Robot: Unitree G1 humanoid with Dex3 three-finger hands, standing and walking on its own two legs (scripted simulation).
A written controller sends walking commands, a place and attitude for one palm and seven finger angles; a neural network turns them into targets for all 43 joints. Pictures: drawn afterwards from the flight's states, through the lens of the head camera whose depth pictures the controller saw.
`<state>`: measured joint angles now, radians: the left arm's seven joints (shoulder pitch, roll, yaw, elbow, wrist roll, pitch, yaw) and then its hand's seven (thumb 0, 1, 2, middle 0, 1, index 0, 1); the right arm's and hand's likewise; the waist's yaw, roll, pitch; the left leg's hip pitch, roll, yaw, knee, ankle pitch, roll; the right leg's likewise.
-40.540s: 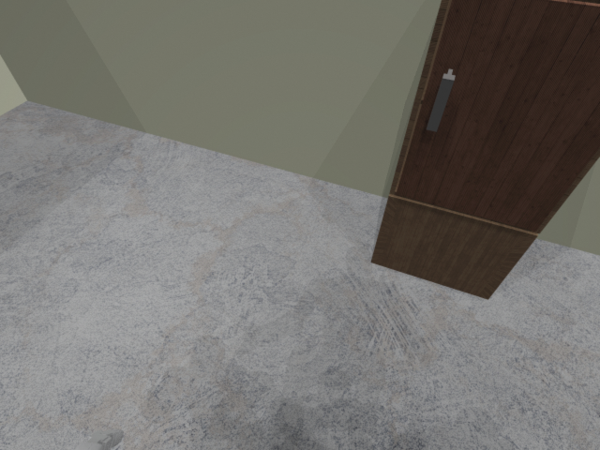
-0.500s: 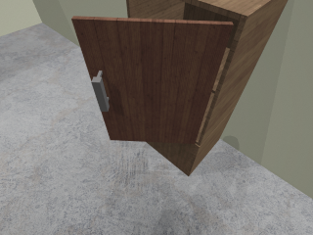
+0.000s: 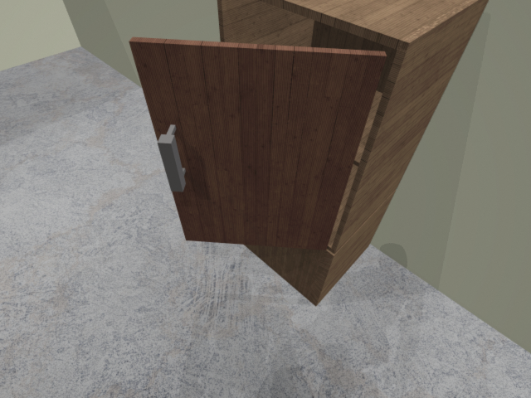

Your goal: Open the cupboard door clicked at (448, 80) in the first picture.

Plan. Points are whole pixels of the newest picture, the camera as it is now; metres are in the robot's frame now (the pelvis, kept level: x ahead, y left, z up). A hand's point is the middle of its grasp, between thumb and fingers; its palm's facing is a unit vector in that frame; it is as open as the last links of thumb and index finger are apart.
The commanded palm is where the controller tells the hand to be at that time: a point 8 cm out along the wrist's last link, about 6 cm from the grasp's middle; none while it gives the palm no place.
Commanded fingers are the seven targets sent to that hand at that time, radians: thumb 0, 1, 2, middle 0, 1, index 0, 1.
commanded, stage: look again from close up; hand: left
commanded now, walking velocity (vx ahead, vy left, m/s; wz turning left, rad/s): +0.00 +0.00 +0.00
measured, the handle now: (175, 158) +0.57 +0.23 +0.01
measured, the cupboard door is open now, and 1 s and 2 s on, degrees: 40 40 40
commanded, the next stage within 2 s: raise the hand with hooked fingers in 0.60 s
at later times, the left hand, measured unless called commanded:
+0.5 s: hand out of the picture +0.04 +0.21 -0.17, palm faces +0.01 -0.97 -0.25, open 7.3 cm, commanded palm none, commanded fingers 0.00 0.90 0.90 -0.20 -0.30 -0.20 -0.30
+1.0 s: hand (143, 309) +0.24 +0.20 +0.00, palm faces +0.08 -1.00 +0.00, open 8.0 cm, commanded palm +0.15 +0.26 -0.06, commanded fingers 0.00 0.53 0.74 -0.23 -0.54 -0.23 -0.54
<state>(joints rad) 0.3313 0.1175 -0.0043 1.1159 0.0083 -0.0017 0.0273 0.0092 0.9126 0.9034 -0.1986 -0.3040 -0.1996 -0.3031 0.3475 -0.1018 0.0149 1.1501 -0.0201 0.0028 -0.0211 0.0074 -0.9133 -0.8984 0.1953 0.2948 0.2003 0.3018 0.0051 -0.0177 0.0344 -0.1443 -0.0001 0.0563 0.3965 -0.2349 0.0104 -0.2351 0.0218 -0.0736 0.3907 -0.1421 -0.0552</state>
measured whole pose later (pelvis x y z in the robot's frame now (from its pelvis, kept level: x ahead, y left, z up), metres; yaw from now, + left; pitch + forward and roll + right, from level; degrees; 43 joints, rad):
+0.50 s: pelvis +0.02 +0.03 +0.00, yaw -1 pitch -1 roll +1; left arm 0.28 0.14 -0.01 1.10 0.01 -0.03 0.04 0.01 0.92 0.90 -0.20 -0.30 -0.20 -0.30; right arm 0.35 -0.14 0.02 1.08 -0.02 -0.04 -0.02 0.02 -0.92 -0.90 0.20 0.29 0.20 0.30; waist -0.01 0.06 -0.01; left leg -0.13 -0.05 0.09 0.43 -0.29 0.06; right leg -0.26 -0.03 -0.04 0.49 -0.22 -0.01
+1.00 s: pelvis +0.02 +0.02 -0.04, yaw +1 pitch +8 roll +1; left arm 0.33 0.17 0.15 0.19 -0.24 -0.51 -0.20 0.01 0.75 0.83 -0.21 -0.41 -0.21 -0.41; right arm 0.17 -0.26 -0.05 0.63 0.00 -0.27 0.01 0.02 -0.91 -0.90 0.20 0.29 0.20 0.30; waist -0.03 -0.04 -0.11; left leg -0.48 -0.03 0.07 0.79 -0.44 0.04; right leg -0.59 -0.03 -0.06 0.81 -0.36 -0.03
